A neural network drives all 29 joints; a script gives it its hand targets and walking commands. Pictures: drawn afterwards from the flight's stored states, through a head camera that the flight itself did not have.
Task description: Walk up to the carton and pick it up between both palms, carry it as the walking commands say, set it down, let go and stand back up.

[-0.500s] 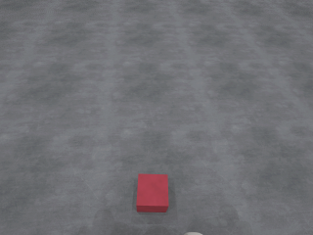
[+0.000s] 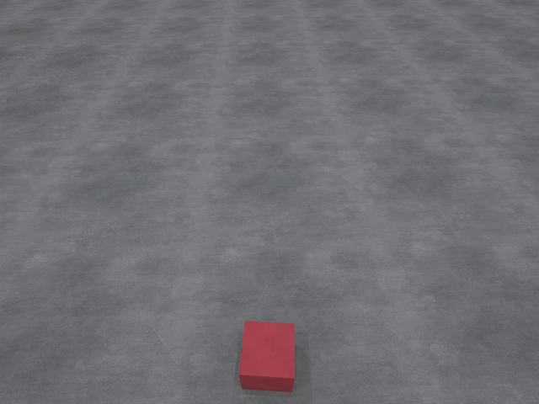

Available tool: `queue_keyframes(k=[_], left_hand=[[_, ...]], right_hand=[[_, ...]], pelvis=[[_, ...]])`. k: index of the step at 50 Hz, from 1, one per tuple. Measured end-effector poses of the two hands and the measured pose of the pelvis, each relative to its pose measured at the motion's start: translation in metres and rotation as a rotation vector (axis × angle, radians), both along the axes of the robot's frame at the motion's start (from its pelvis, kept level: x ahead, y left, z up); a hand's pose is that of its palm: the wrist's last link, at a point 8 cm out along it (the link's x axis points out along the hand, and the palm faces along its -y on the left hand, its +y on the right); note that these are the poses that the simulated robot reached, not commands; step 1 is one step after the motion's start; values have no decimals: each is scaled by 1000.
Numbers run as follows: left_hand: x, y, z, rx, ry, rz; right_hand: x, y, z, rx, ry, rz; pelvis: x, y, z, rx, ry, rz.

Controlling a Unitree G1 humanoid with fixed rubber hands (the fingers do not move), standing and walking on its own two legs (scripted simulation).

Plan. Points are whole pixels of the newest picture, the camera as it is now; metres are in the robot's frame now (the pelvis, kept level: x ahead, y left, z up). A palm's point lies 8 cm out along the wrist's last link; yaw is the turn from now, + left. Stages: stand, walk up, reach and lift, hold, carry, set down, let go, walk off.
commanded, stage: walk up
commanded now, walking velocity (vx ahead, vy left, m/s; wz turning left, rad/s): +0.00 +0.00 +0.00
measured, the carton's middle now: (268, 356) +0.45 +0.03 -0.70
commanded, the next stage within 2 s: stand in 1.62 s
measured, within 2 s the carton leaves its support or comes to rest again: neither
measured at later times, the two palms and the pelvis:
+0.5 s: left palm out of the picture -0.02 +0.25 -0.14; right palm out of the picture -0.01 -0.21 -0.15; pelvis -0.01 +0.02 +0.00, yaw +0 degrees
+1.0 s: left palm out of the picture -0.04 +0.26 -0.15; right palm out of the picture +0.00 -0.19 -0.15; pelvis -0.01 +0.03 +0.00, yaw +0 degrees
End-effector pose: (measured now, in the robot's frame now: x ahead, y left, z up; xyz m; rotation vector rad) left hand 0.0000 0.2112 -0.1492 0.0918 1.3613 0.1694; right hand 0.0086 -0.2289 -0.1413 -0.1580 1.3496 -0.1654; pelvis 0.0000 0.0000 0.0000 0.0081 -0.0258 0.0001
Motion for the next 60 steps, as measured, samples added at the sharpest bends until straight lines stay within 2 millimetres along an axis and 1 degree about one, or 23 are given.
queue_keyframes(k=[4, 7, 15, 21, 26, 31, 37, 41, 45, 52, 56, 60], left_hand=[[-3, 3, -1, -9, 11, 5], [-3, 9, 0, 0, 15, 1], [-6, 30, 7, 56, 19, -5], [-12, 38, 7, 77, 20, 0], [-22, 38, 3, 58, 47, 4], [-32, 36, 1, 45, 69, 12], [-41, 38, 0, 44, 95, 18], [-44, 39, 0, 47, 104, 17], [-44, 44, 1, 50, 109, 22], [-35, 52, -1, 73, 75, 17], [-41, 62, -3, 83, 91, 30], [-42, 82, -10, 79, 125, 40]], right_hand=[[-1, 3, 4, -10, 9, 2], [-1, 7, 4, -6, 5, -1], [-5, 15, -4, 16, 8, -11], [-13, 19, -7, 19, 31, -9], [-19, 24, -6, 13, 32, -13], [-27, 27, -8, 8, 68, -7], [-31, 30, -8, 9, 83, -9], [-28, 32, -8, 15, 81, -10], [-20, 33, -8, 6, 58, -8], [-9, 34, -11, 6, 37, 2], [-2, 35, -16, -6, 42, 24], [8, 44, -16, -32, 15, 24]], pelvis=[[-1, 2, 2, 0, 3, -1], [-2, 4, 2, 1, 1, -1], [-5, 12, 1, 2, -4, 0], [-8, 16, 0, -1, -3, 3], [-10, 21, -1, 2, -6, -1], [-12, 26, -3, 4, 3, 3], [-13, 29, -3, 6, 12, 6], [-12, 30, -3, 3, 19, 6], [-11, 33, -3, 5, 16, 4], [-11, 36, -6, 8, 16, 4], [-5, 46, -11, 0, 24, 3], [1, 63, -17, 3, 18, 7]])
